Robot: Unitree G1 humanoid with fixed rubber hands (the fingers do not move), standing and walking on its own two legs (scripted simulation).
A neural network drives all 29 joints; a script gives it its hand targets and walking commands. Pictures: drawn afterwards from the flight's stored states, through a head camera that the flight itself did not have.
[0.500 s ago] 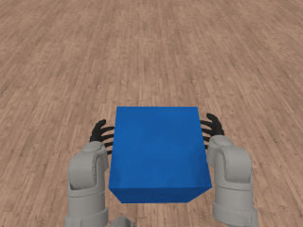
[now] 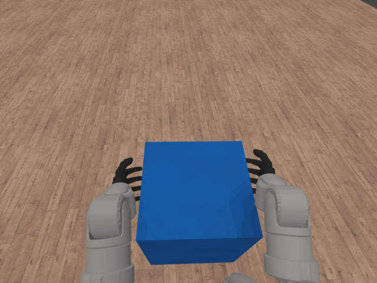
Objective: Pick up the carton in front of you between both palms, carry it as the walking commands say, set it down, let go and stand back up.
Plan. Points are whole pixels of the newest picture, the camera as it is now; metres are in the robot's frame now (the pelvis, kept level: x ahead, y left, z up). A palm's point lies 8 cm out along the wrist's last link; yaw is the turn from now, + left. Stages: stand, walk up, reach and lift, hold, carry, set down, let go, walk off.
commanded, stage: carry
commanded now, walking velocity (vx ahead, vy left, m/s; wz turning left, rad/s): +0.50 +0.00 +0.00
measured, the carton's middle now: (193, 207) +0.29 +0.00 -0.01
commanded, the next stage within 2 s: none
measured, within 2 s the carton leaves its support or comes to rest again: neither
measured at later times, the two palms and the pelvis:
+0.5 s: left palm (146, 111) +0.53 +0.12 +0.08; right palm (249, 105) +0.54 -0.17 +0.09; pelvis +0.25 -0.03 -0.01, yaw +2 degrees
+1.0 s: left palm (144, 103) +0.58 +0.13 +0.07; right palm (240, 96) +0.60 -0.16 +0.08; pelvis +0.31 -0.02 -0.02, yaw +1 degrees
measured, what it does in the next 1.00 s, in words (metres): walks ahead: right foot, then left foot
